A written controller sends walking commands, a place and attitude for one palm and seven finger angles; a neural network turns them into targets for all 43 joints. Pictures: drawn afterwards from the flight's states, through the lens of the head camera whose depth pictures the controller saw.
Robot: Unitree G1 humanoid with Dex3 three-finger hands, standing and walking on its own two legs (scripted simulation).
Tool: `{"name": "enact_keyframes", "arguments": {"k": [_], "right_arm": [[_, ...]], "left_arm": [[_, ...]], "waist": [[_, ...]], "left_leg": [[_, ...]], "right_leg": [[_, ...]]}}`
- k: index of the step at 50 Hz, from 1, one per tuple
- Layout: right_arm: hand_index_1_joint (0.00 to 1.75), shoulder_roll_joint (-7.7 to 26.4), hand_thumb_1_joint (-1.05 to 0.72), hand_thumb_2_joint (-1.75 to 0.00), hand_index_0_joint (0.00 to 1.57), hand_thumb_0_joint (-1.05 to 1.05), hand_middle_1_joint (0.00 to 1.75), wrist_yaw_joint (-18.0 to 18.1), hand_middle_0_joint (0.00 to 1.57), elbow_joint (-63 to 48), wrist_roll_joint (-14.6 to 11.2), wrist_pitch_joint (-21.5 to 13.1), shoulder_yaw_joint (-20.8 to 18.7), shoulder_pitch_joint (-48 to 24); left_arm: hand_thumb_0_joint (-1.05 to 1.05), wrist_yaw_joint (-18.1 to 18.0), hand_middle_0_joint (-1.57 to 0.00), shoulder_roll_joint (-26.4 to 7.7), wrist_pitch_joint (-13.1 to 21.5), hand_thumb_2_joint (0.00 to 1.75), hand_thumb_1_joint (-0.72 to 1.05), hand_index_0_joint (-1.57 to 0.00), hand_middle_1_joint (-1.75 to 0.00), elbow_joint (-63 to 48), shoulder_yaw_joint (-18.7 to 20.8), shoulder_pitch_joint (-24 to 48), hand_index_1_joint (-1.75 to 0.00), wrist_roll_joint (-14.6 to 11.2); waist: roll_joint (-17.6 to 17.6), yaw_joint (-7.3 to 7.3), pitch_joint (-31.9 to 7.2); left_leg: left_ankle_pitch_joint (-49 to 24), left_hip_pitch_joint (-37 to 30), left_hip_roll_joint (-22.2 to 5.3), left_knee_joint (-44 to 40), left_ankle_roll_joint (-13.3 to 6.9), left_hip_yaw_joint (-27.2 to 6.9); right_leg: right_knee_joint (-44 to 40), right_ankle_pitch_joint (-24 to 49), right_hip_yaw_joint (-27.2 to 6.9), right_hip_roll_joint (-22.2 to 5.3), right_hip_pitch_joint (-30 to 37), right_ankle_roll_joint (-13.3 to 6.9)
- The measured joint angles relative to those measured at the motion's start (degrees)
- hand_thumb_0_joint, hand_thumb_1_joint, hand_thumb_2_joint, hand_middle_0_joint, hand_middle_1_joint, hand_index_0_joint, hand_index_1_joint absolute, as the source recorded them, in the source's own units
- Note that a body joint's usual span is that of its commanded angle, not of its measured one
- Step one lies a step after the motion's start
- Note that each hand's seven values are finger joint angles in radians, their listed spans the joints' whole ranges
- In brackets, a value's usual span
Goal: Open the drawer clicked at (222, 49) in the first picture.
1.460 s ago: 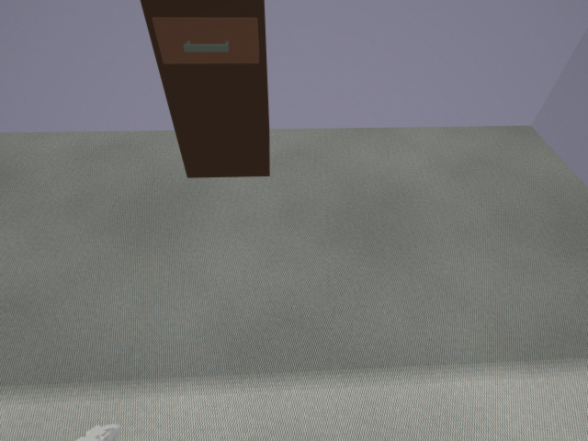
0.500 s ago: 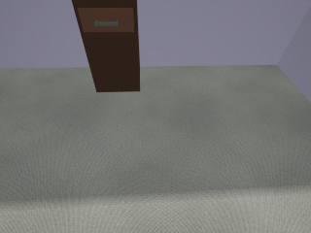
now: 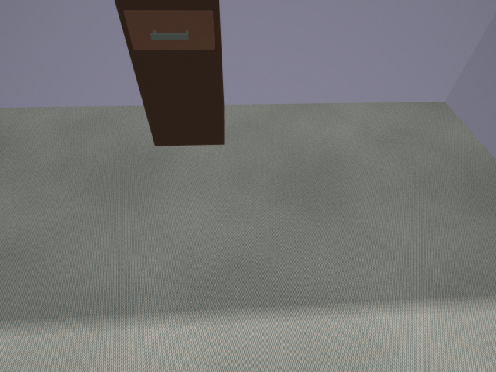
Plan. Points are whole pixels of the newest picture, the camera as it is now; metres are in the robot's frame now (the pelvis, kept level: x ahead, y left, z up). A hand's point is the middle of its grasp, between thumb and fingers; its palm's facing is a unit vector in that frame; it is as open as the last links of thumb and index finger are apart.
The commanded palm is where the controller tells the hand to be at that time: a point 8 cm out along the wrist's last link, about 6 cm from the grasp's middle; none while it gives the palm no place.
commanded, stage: walk to a spot facing it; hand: left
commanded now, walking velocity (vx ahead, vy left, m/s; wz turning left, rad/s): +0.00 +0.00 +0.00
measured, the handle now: (170, 34) +1.47 +0.44 -0.09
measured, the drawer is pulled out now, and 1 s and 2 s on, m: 0.00 0.00 0.00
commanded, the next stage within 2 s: turn to face it in 1.56 s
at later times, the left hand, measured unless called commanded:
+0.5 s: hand out of the picture +0.04 +0.22 -0.19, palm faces +0.07 -0.99 -0.16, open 7.3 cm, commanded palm none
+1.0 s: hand (171, 268) +0.36 +0.20 -0.17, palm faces +0.24 -0.95 -0.20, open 7.2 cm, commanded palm none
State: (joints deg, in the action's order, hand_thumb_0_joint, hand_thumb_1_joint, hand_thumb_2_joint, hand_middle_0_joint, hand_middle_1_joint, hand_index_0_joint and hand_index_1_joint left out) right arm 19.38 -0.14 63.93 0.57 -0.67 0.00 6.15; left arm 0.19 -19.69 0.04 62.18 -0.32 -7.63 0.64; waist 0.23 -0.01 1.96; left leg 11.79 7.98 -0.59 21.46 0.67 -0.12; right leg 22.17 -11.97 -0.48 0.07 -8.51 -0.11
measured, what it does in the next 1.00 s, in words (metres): walks ahead: right foot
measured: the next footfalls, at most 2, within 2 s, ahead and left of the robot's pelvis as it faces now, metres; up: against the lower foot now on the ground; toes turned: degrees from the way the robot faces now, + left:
right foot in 0.82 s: +0.39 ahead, -0.08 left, +0.00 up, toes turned +0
left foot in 1.32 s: +0.56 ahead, +0.20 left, +0.00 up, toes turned +27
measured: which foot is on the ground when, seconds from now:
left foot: down 0.00-0.84, up 0.86-1.00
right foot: down 0.00-0.38, up 0.40-0.80, down 0.82-1.00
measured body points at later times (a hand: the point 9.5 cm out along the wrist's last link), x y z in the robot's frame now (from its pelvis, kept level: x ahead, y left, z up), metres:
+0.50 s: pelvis +0.08 +0.04 -0.01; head +0.09 +0.07 +0.44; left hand +0.04 +0.28 -0.18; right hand +0.05 -0.20 -0.15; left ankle +0.03 +0.12 -0.75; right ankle +0.03 -0.09 -0.69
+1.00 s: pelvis +0.31 +0.01 -0.01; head +0.33 +0.01 +0.44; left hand +0.35 +0.25 -0.16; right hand +0.33 -0.23 -0.17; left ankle +0.22 +0.13 -0.64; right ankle +0.35 -0.07 -0.75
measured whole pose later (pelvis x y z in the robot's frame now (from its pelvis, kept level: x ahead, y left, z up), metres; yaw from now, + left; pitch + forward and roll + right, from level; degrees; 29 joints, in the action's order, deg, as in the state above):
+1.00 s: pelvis +0.31 +0.01 -0.01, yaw +12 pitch -1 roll +0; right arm 9.8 0.4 64.0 1.1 -1.8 -3.6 18.9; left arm -0.9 -8.7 5.0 58.2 3.3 -10.3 1.0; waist -1.1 1.7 2.9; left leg 18.4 26.0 -4.6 72.9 -1.9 1.4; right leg 31.5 -15.3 12.2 -2.8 -14.8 -2.6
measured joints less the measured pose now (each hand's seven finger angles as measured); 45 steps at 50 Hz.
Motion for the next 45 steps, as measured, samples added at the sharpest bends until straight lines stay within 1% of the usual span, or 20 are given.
{"name": "enact_keyframes", "arguments": {"k": [8, 10, 12, 14, 16, 18, 19, 20, 22, 24, 25, 27, 30, 33, 36, 39, 41, 42, 43, 45], "right_arm": [[0.30, -0.4, -0.90, -0.90, 0.20, 0.01, 0.30, 0.2, 0.20, 0.2, 0.2, 0.4, 0.2, 0.6], [0.30, -1.2, -0.90, -0.90, 0.20, 0.01, 0.30, 0.1, 0.20, 0.2, 0.6, 0.9, 0.2, 1.9], [0.30, -2.2, -0.90, -0.90, 0.20, 0.01, 0.30, -0.1, 0.20, 0.1, 0.8, 1.4, 0.3, 3.9], [0.30, -3.4, -0.90, -0.90, 0.20, 0.01, 0.30, -0.4, 0.20, 0.1, 0.9, 1.8, 0.1, 6.2], [0.30, -4.7, -0.90, -0.90, 0.20, 0.01, 0.30, -0.7, 0.20, 0.1, 0.9, 1.8, 0.0, 8.3], [0.30, -5.9, -0.90, -0.90, 0.20, 0.01, 0.30, -0.9, 0.20, -0.1, 0.7, 1.2, -0.2, 10.2], [0.30, -6.3, -0.90, -0.90, 0.20, 0.01, 0.30, -1.0, 0.20, -0.4, 0.6, 0.6, -0.3, 11.2], [0.30, -6.9, -0.90, -0.90, 0.20, 0.01, 0.30, -0.9, 0.20, -0.5, 0.7, -0.1, -0.5, 11.8], [0.30, -8.4, -0.90, -0.90, 0.20, 0.01, 0.30, -0.3, 0.20, -0.6, 0.8, -1.2, -0.8, 13.3], [0.30, -9.7, -0.90, -0.90, 0.20, 0.01, 0.30, 0.1, 0.20, -0.6, 0.7, -1.9, -0.8, 15.5], [0.30, -10.4, -0.90, -0.90, 0.20, 0.01, 0.30, 0.3, 0.20, -0.4, 0.6, -2.2, -0.7, 16.5], [0.30, -11.8, -0.90, -0.90, 0.20, 0.00, 0.30, 0.7, 0.20, 0.4, 0.6, -2.7, -0.5, 18.5], [0.30, -13.6, -0.90, -0.90, 0.20, 0.00, 0.30, 1.0, 0.20, 2.1, 0.4, -3.2, -0.3, 21.0], [0.30, -14.6, -0.90, -0.90, 0.20, 0.01, 0.30, 1.2, 0.20, 3.4, 0.3, -3.3, -0.4, 22.6], [0.30, -14.8, -0.90, -0.90, 0.20, 0.01, 0.30, 1.4, 0.20, 4.1, 0.5, -3.4, -0.7, 23.2], [0.30, -14.2, -0.90, -0.90, 0.20, 0.01, 0.30, 1.4, 0.20, 4.4, 0.7, -3.4, -1.2, 23.4], [0.30, -13.9, -0.90, -0.90, 0.20, 0.01, 0.30, 1.4, 0.20, 4.6, 0.6, -3.3, -1.4, 23.7], [0.30, -13.6, -0.90, -0.90, 0.20, 0.01, 0.30, 1.2, 0.20, 4.8, 0.4, -3.1, -1.6, 23.4], [0.30, -13.3, -0.90, -0.90, 0.20, 0.01, 0.30, 1.1, 0.20, 4.8, 0.2, -2.6, -1.7, 22.5], [0.30, -12.6, -0.90, -0.90, 0.20, 0.01, 0.30, 0.8, 0.20, 4.2, -0.1, -2.0, -2.1, 20.2]], "left_arm": [[0.00, -0.5, -0.20, 0.6, -0.3, 0.90, 0.91, -0.20, -0.30, 0.2, 0.0, -0.6, -0.30, 0.0], [0.00, -0.4, -0.20, 1.4, -0.6, 0.90, 0.91, -0.20, -0.30, 0.0, 0.0, -1.7, -0.30, 0.2], [0.00, 0.0, -0.20, 2.5, -0.8, 0.90, 0.91, -0.20, -0.30, -0.3, 0.2, -3.4, -0.30, 0.4], [0.00, 0.1, -0.20, 3.6, -0.6, 0.90, 0.91, -0.20, -0.30, -0.8, 0.5, -5.4, -0.30, 0.6], [0.00, 0.2, -0.20, 4.6, -0.2, 0.90, 0.91, -0.20, -0.30, -0.9, 0.8, -7.5, -0.30, 0.6], [0.00, 0.3, -0.20, 5.3, 0.1, 0.90, 0.91, -0.20, -0.30, -0.6, 1.1, -9.5, -0.30, 0.6], [0.00, 0.3, -0.20, 5.7, 0.0, 0.90, 0.91, -0.20, -0.30, -0.4, 1.2, -10.4, -0.30, 0.6], [0.00, 0.4, -0.20, 6.0, -0.3, 0.90, 0.91, -0.20, -0.30, 0.0, 1.3, -11.2, -0.30, 0.4], [0.00, 0.3, -0.20, 6.6, -1.1, 0.90, 0.91, -0.20, -0.30, 1.0, 1.5, -12.4, -0.30, 0.5], [0.00, 0.5, -0.20, 7.2, -1.3, 0.90, 0.91, -0.20, -0.30, 1.7, 1.6, -12.7, -0.30, 0.8], [0.00, 0.7, -0.20, 7.3, -1.2, 0.90, 0.91, -0.20, -0.30, 1.7, 1.8, -12.4, -0.30, 0.9], [0.01, 0.9, -0.20, 7.6, -0.7, 0.90, 0.91, -0.20, -0.30, 1.2, 2.0, -11.0, -0.30, 0.9], [0.01, 1.1, -0.20, 8.0, -0.1, 0.90, 0.91, -0.20, -0.30, -0.5, 2.3, -8.3, -0.30, 0.8], [0.01, 1.2, -0.20, 8.6, 0.1, 0.90, 0.91, -0.20, -0.30, -2.0, 2.5, -5.3, -0.30, 0.6], [0.01, 1.3, -0.20, 9.2, 0.3, 0.90, 0.91, -0.20, -0.30, -3.2, 2.7, -2.3, -0.30, 0.4], [0.00, 1.3, -0.20, 9.7, 0.7, 0.90, 0.91, -0.20, -0.30, -4.2, 2.8, 0.4, -0.30, 0.3], [0.00, 1.4, -0.20, 9.9, 1.8, 0.90, 0.91, -0.20, -0.30, -5.2, 2.8, 1.6, -0.30, 0.5], [0.00, 1.2, -0.20, 10.1, 2.7, 0.90, 0.91, -0.20, -0.30, -5.6, 2.9, 2.3, -0.30, 0.8], [0.00, 1.0, -0.20, 10.4, 3.7, 0.90, 0.91, -0.20, -0.30, -6.0, 3.0, 2.7, -0.30, 0.8], [0.00, 0.6, -0.20, 10.7, 4.6, 0.90, 0.91, -0.20, -0.30, -6.2, 2.9, 2.5, -0.30, 0.6]], "waist": [[-0.1, 0.13, -0.7], [-0.2, 0.13, -1.7], [-0.2, 0.04, -2.8], [0.1, 0.03, -3.7], [0.6, -0.09, -3.9], [1.2, 0.02, -3.6], [1.3, 0.16, -3.3], [1.9, 0.25, -2.9], [2.8, 0.36, -2.5], [2.7, 1.09, -2.4], [2.6, 1.52, -2.2], [2.2, 2.04, -1.4], [1.8, 2.17, -0.2], [1.4, 2.27, 0.6], [1.0, 2.92, 1.3], [0.2, 3.99, 1.8], [-0.4, 4.16, 1.8], [-0.9, 3.77, 2.2], [-1.3, 3.65, 2.5], [-1.5, 3.09, 2.9]], "left_leg": [[0.6, 0.1, -0.1, 0.7, 0.2, -0.3], [2.5, 1.0, -0.2, 2.9, 0.0, -0.6], [7.3, 2.4, -0.3, 6.6, -0.5, -0.8], [11.1, 4.6, -0.7, 11.7, -0.9, 0.1], [12.2, 6.4, -1.0, 15.4, -1.3, 1.3], [11.0, 6.3, -1.3, 13.4, -1.6, 2.8], [9.1, 5.7, -1.2, 11.0, -1.8, 2.9], [6.4, 5.6, -0.6, 11.1, -2.1, 3.3], [7.6, 4.5, 0.3, 11.6, -2.8, 4.5], [8.4, 2.2, 0.7, 8.9, -3.3, 4.6], [8.0, 0.9, 1.0, 7.0, -3.4, 4.2], [6.7, -1.7, 1.3, 3.1, -3.3, 3.2], [5.8, -5.3, 1.6, -1.4, -3.4, 1.9], [6.3, -8.7, 1.6, -4.3, -2.9, 1.2], [8.2, -11.7, 1.4, -5.5, -2.2, 1.1], [11.6, -14.2, 0.7, -4.5, -1.2, 0.9], [15.7, -14.0, -0.2, 0.6, -0.5, 0.3], [18.0, -11.8, -0.9, 7.5, -0.6, 0.2], [18.6, -7.6, -1.2, 18.4, -1.1, -0.5], [16.4, 1.2, -1.2, 38.5, -2.4, -1.1]], "right_leg": [[0.3, -0.5, 0.3, 0.1, 0.1, 0.0], [1.5, -1.7, 0.6, 0.2, -0.1, -0.1], [2.4, -3.1, 1.2, 0.2, -0.2, -0.2], [2.6, -4.2, 2.1, 0.0, 0.2, -0.3], [2.5, -5.1, 3.1, -0.5, 1.2, -0.2], [3.5, -6.6, 3.8, -1.3, 1.8, 0.4], [5.3, -8.0, 4.2, -1.7, 1.6, 0.8], [9.0, -10.1, 4.1, -2.5, 0.4, 0.5], [20.9, -14.5, 3.0, -3.0, -4.3, -0.1], [31.2, -14.1, 3.3, -2.9, -9.7, -0.3], [34.6, -12.9, 3.7, -3.1, -12.1, -0.2], [37.8, -10.1, 4.3, -3.9, -16.3, 0.3], [37.2, -6.2, 4.4, -5.4, -21.2, 1.2], [32.0, -2.8, 4.7, -6.6, -24.0, 1.8], [23.6, -0.3, 5.8, -6.7, -24.1, 1.6], [16.8, -0.2, 7.1, -5.4, -21.8, 0.5], [12.6, 0.9, 8.1, -3.9, -18.1, -0.6], [13.0, 2.7, 8.7, -3.5, -17.3, -1.5], [15.4, 1.4, 9.5, -3.4, -17.3, -2.2], [16.7, -2.2, 10.8, -3.5, -14.9, -3.0]]}}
